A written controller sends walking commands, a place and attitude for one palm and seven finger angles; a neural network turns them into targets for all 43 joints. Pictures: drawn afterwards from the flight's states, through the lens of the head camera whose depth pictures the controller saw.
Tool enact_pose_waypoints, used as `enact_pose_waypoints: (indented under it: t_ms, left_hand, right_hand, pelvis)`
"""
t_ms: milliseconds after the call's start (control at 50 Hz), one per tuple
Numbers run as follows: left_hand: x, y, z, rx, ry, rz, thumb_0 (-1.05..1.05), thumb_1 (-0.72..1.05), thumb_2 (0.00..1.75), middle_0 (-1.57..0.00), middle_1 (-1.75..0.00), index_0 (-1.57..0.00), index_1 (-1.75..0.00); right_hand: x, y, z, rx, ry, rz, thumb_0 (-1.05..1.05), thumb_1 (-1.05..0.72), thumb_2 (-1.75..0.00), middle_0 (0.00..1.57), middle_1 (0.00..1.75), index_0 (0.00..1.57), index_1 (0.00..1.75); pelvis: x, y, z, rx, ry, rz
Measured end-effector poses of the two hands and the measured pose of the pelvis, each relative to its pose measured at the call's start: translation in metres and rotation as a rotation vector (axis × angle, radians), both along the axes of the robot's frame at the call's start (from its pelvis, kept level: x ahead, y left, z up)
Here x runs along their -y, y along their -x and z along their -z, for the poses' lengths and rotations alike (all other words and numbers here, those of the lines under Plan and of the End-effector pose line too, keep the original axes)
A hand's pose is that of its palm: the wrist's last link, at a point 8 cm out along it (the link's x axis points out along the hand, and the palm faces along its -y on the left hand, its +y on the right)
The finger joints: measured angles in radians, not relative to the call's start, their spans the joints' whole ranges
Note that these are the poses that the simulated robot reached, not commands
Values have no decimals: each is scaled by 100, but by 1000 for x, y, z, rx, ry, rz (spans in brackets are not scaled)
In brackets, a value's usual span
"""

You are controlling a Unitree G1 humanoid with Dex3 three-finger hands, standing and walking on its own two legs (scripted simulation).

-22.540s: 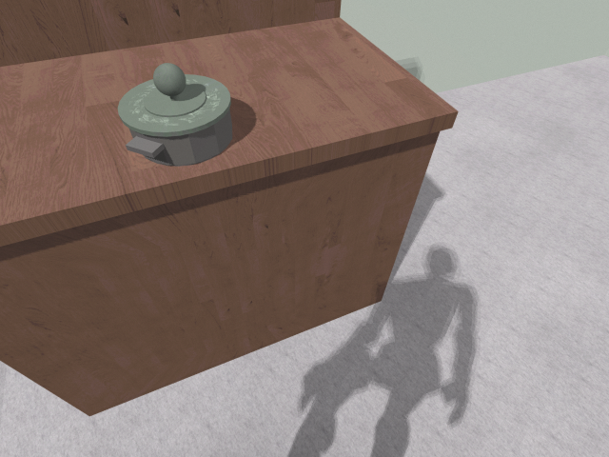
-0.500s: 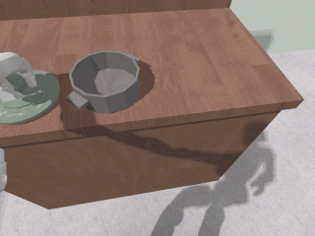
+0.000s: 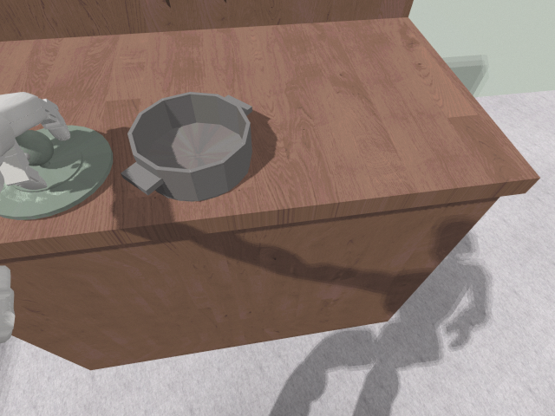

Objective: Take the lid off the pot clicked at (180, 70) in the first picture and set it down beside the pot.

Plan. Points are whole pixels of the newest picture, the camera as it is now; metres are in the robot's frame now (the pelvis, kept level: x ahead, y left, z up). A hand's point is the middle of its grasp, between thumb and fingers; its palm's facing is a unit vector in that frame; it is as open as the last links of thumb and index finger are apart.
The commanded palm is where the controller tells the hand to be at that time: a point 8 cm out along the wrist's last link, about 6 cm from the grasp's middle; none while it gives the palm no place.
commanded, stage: open the fingers wide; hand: left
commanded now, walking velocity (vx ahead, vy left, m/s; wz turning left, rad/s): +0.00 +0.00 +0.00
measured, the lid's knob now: (32, 148) +0.47 +0.34 +0.12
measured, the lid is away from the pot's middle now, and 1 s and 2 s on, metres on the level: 0.23 0.23 0.23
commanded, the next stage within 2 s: raise the empty hand in 0.14 s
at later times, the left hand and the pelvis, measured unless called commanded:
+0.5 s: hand (21, 138) +0.46 +0.33 +0.15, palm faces -0.34 -0.11 -0.93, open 11.0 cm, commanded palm +0.45 +0.34 +0.23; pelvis +0.01 +0.00 +0.00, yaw +0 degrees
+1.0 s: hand out of the picture +0.45 +0.34 +0.21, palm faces -0.28 -0.11 -0.95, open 11.0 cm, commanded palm +0.45 +0.34 +0.28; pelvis +0.01 +0.00 +0.00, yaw +1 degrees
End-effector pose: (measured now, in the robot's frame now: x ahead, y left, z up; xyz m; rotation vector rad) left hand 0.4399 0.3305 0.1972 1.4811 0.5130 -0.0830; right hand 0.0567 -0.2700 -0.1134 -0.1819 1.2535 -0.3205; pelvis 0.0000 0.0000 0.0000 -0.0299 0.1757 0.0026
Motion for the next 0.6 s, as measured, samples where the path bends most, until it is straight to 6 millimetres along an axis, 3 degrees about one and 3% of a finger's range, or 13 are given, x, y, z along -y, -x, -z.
enact_pose_waypoints:
  t_ms: [300,600]
  left_hand:
    - [-1,-9,5,-25,-2,-16,0,-13,90,-49,-61,-50,-61]
    - [-6,-16,-29,37,-4,-43,0,-13,91,-50,-60,-50,-60]
  right_hand:
    - [2,6,0,-18,11,14,1,-90,-90,20,29,20,30]
    - [-2,-1,-1,-10,-8,16,1,-90,-90,20,29,20,30]
  pelvis:
    - [0,-2,0,-9,-1,4]
    - [-2,-8,-1,-9,0,2]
